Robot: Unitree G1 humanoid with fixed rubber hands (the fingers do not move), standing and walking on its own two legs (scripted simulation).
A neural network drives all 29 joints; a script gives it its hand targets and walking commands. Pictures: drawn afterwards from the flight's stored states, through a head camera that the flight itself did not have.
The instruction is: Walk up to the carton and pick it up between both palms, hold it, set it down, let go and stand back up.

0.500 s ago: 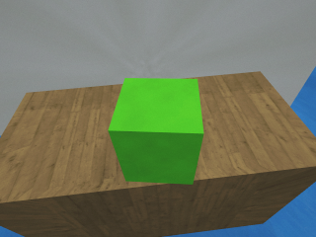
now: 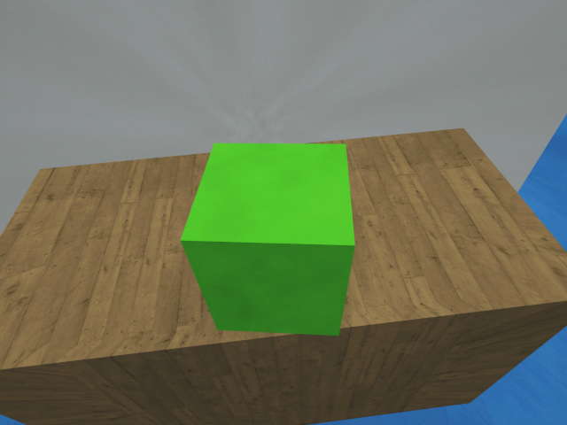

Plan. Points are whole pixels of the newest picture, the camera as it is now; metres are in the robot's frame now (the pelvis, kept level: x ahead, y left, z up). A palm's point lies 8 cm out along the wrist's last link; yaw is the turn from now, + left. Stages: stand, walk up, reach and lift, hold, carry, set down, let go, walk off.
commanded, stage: walk up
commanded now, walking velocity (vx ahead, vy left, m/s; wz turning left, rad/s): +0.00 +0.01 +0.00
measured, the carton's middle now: (278, 242) +0.41 +0.05 +0.03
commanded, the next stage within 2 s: none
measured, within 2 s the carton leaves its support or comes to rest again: neither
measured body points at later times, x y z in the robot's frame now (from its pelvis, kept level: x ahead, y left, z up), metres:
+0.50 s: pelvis +0.01 -0.01 +0.00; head +0.02 -0.02 +0.45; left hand -0.02 +0.19 -0.16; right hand -0.03 -0.20 -0.17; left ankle -0.02 +0.14 -0.74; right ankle +0.00 -0.11 -0.74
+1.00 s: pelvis +0.02 -0.02 +0.00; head +0.03 -0.02 +0.45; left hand -0.01 +0.18 -0.16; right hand -0.02 -0.21 -0.17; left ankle -0.02 +0.14 -0.74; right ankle +0.00 -0.11 -0.74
